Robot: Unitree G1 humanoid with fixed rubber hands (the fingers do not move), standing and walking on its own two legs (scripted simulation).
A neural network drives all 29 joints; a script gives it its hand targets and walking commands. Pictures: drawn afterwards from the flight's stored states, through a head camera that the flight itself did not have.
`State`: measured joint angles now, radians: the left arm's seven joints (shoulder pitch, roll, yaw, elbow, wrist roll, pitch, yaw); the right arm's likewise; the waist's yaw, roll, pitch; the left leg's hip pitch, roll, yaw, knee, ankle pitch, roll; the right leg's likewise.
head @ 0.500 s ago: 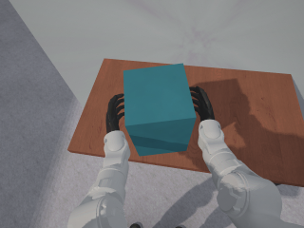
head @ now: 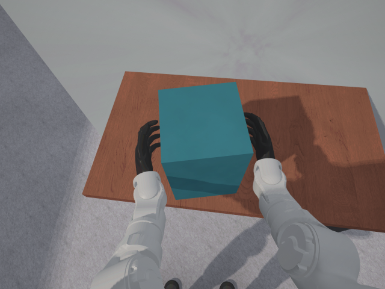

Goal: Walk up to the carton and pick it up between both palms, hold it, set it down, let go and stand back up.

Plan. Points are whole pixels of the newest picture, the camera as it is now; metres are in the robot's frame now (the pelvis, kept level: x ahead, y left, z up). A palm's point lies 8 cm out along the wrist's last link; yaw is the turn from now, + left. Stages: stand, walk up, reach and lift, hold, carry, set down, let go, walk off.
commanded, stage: reach and lift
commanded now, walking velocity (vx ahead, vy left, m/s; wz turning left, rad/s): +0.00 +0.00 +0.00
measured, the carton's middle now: (202, 148) +0.44 +0.06 -0.05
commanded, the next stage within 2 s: none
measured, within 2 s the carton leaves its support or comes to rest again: leaves its support in 1.36 s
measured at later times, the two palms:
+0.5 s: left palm (147, 163) +0.37 +0.17 -0.01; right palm (261, 151) +0.43 -0.07 -0.01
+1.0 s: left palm (146, 165) +0.37 +0.17 -0.01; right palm (262, 153) +0.43 -0.07 -0.01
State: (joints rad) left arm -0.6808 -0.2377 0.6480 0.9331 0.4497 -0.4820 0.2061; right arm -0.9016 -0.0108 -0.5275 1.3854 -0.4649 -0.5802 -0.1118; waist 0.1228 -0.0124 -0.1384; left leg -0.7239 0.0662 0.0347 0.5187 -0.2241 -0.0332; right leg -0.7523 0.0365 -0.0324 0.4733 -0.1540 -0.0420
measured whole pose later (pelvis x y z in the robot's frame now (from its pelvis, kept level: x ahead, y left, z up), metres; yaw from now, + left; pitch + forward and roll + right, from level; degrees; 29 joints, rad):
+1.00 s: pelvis +0.00 +0.00 +0.00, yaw +1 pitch +26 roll -1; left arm -0.68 -0.21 0.56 1.03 0.32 -0.54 0.23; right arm -0.88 -0.04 -0.40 1.45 -0.40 -0.66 -0.19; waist 0.10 -0.01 -0.18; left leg -0.78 0.07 0.00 0.57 -0.24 -0.03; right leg -0.78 0.03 -0.07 0.49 -0.17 -0.04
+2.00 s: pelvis -0.01 -0.01 +0.02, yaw +5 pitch -3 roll -1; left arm -0.74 -0.09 0.43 0.80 0.30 0.17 0.13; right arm -0.77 0.10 -0.23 0.95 -0.05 0.09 -0.25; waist 0.03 -0.06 -0.07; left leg -0.16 0.05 -0.04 0.42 -0.22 -0.04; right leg -0.16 0.02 -0.10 0.39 -0.18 -0.04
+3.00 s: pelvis -0.03 +0.02 +0.02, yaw +4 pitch -10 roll -1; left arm -0.67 -0.17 0.29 0.23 0.48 0.62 -0.01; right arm -0.64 0.11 -0.15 0.63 0.04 0.08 -0.27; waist -0.08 -0.08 0.14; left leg 0.02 0.01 -0.01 0.32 -0.16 0.00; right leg 0.02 -0.01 -0.08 0.27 -0.11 -0.01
